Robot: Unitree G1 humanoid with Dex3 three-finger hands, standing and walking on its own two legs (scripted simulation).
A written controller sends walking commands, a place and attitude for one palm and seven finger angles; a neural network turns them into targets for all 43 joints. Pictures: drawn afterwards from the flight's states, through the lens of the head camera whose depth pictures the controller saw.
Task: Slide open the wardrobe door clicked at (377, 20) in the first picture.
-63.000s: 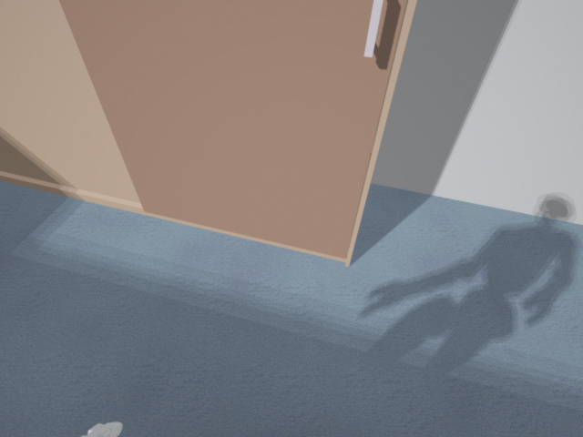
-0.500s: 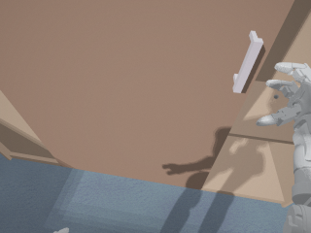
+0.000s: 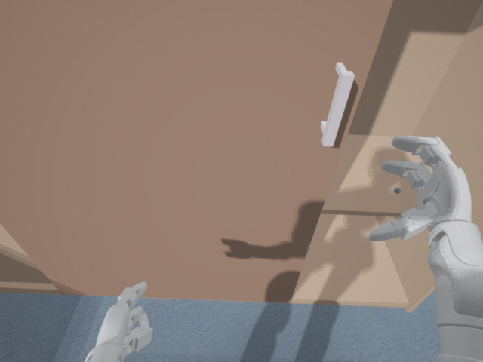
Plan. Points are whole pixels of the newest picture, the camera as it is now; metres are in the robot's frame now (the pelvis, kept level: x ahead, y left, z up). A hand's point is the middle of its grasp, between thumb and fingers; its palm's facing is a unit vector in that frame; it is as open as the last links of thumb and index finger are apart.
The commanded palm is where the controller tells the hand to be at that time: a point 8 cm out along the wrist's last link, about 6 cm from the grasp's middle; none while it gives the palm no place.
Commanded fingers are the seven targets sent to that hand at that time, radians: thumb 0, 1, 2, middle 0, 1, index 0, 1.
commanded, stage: draw the hand back to the body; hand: right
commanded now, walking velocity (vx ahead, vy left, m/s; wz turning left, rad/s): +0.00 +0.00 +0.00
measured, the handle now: (333, 105) +0.51 -0.17 +0.21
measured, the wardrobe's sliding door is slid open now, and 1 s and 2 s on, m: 0.50 0.50 0.50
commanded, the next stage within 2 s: step back with the hand held close in 1.62 s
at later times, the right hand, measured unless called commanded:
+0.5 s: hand (411, 225) +0.26 -0.23 +0.17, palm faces +0.15 +0.99 -0.02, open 14.7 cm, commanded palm +0.23 -0.27 +0.18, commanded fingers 0.00 0.41 -0.27 0.25 1.07 0.25 1.07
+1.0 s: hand (441, 238) +0.23 -0.25 +0.17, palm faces +0.45 +0.84 -0.30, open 11.2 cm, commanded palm +0.18 -0.28 +0.18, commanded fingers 0.00 -0.50 -0.71 0.21 0.53 0.21 0.53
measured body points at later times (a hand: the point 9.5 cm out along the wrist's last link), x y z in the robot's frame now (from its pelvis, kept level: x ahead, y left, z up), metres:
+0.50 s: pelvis -0.01 +0.02 +0.00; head -0.05 +0.04 +0.45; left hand +0.18 +0.26 -0.06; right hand +0.25 -0.28 +0.17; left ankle -0.01 +0.11 -0.73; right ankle +0.03 -0.09 -0.73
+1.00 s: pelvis +0.01 +0.01 +0.01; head -0.02 +0.03 +0.46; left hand +0.19 +0.23 -0.08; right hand +0.20 -0.29 +0.19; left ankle -0.01 +0.11 -0.73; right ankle +0.03 -0.09 -0.73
